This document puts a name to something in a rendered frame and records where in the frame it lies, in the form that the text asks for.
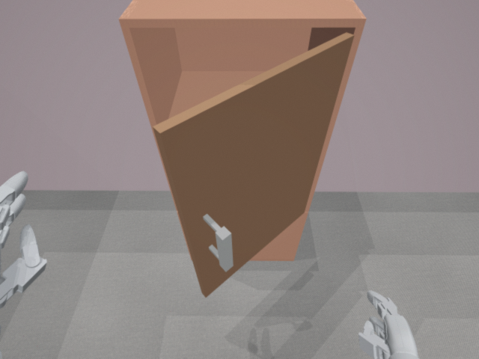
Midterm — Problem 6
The robot right hand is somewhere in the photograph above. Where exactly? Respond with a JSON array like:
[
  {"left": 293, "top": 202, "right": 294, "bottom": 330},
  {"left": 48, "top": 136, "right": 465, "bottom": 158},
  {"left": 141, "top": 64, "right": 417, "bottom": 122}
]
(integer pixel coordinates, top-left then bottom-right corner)
[{"left": 359, "top": 290, "right": 418, "bottom": 359}]

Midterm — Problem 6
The handle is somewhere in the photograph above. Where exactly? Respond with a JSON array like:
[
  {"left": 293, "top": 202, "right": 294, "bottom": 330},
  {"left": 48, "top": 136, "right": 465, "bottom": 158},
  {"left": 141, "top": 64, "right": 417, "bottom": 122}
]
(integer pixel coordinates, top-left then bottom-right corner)
[{"left": 203, "top": 214, "right": 234, "bottom": 272}]

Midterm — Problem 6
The cupboard door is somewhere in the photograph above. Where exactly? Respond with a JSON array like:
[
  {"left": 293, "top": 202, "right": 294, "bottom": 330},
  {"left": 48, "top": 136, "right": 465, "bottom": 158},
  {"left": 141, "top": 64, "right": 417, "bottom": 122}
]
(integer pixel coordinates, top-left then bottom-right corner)
[{"left": 153, "top": 32, "right": 354, "bottom": 298}]

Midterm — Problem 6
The robot left hand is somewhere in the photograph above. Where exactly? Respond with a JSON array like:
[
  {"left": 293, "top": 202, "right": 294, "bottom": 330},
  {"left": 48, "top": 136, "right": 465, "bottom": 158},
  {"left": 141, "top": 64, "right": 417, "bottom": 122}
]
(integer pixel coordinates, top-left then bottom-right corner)
[{"left": 0, "top": 171, "right": 47, "bottom": 309}]

